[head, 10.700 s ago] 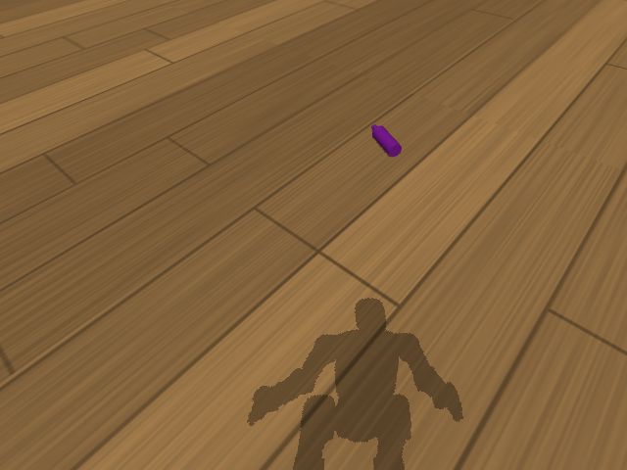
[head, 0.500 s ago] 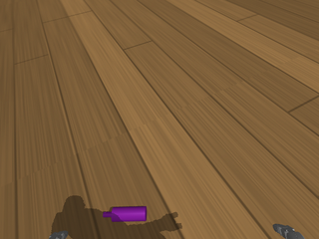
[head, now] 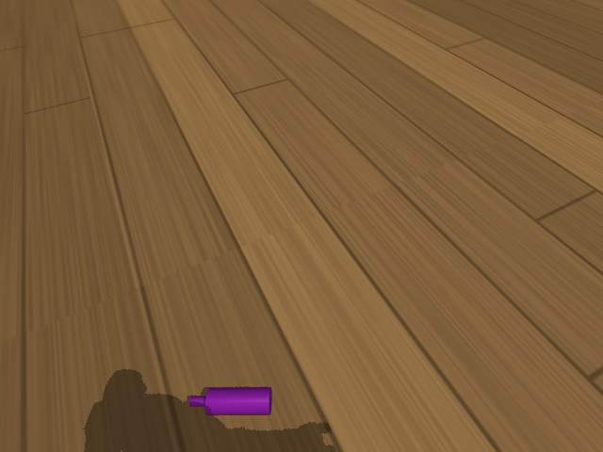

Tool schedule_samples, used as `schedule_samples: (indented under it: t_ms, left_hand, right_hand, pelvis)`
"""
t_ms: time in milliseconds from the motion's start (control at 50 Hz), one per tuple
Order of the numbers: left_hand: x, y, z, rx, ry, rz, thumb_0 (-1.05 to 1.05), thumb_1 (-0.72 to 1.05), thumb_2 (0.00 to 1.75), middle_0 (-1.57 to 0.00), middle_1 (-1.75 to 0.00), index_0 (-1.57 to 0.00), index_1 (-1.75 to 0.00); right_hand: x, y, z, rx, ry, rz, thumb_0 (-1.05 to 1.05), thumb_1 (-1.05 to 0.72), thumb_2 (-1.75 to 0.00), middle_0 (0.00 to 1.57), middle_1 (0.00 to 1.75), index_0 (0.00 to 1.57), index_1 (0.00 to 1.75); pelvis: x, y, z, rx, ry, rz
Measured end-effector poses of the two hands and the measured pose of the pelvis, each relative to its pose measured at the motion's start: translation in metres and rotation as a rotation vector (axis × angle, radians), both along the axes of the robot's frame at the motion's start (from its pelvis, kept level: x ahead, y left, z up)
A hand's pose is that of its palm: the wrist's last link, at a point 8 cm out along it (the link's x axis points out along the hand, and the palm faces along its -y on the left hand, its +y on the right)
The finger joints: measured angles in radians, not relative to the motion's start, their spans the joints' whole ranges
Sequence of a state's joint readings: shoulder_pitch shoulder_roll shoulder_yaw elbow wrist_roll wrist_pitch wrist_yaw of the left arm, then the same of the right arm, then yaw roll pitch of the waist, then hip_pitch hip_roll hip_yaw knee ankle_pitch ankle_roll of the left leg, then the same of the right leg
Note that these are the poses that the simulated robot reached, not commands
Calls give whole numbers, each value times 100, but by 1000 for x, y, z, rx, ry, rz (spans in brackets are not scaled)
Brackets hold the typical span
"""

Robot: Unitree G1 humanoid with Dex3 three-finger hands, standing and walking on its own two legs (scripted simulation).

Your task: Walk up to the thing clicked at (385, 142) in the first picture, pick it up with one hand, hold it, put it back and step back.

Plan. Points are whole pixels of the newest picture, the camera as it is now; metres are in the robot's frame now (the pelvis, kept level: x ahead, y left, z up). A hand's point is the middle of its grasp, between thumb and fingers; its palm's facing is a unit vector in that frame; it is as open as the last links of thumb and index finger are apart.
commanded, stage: walk up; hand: left
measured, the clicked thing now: (230, 401) +0.38 +0.28 -0.74
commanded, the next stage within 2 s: stand in 0.36 s
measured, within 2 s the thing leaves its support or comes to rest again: neither
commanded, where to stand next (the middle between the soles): +0.03 +0.02 m, yaw +0 degrees
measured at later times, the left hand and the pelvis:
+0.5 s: hand out of the picture +0.10 +0.26 -0.15, palm faces +0.00 -0.93 -0.36, open 7.3 cm; pelvis +0.01 +0.00 +0.00, yaw +0 degrees
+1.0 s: hand out of the picture +0.10 +0.24 -0.15, palm faces -0.03 -0.93 -0.35, open 7.3 cm; pelvis +0.02 -0.02 +0.00, yaw -1 degrees
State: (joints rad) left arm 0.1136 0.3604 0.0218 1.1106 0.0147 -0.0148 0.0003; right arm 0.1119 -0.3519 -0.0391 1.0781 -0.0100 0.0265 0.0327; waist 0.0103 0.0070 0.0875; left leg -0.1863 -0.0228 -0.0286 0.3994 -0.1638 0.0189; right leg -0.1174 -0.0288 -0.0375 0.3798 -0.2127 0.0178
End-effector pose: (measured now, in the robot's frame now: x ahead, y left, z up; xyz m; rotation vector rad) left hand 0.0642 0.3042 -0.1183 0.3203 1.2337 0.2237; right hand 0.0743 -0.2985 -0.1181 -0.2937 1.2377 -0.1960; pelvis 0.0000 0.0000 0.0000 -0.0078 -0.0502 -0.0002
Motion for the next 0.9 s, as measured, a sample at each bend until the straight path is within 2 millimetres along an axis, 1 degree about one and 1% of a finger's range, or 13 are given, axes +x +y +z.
schedule_samples:
  t_ms: [140, 340, 400, 500, 660, 780, 900]
  left_hand:
    - [0, 5, 4, 16, 1, 10, 1, 91, 90, -20, -30, -20, -30]
    - [17, 7, 8, 27, -42, 8, 1, 91, 90, -20, -30, -20, -30]
    - [21, 5, 9, 22, -49, 4, 1, 91, 90, -20, -30, -20, -30]
    - [25, -4, 7, -3, -42, -7, 1, 91, 90, -20, -30, -20, -30]
    - [23, -18, 4, -27, -20, -21, 1, 91, 90, -20, -30, -20, -30]
    - [21, -22, 4, -24, 1, -24, 1, 91, 90, -20, -30, -20, -30]
    - [22, -23, 5, -14, 7, -29, 1, 91, 90, -20, -30, -20, -30]
  right_hand:
    - [6, 1, -3, 7, -3, 8, 1, -91, -90, 21, 30, 20, 30]
    - [24, 2, -1, 5, -36, 24, 1, -91, -90, 21, 30, 20, 30]
    - [28, 2, 1, 2, -48, 31, 1, -91, -90, 21, 30, 20, 30]
    - [33, 3, 5, -1, -74, 35, 1, -91, -90, 21, 30, 20, 30]
    - [28, -4, 5, -4, -61, 22, 1, -91, -90, 21, 30, 20, 30]
    - [21, -11, 3, -10, -33, 10, 1, -91, -90, 21, 30, 20, 30]
    - [15, -16, 1, -10, -14, 1, 1, -91, -90, 21, 30, 20, 30]
  pelvis:
    - [3, 0, 0, -1, 7, 6]
    - [8, 0, 0, 2, 9, 12]
    - [10, 0, 0, 4, 8, 10]
    - [15, -3, 3, 8, 5, 1]
    - [19, -7, 4, 10, 8, -4]
    - [20, -11, 5, 10, 10, -8]
    - [22, -15, 5, 10, 11, -10]
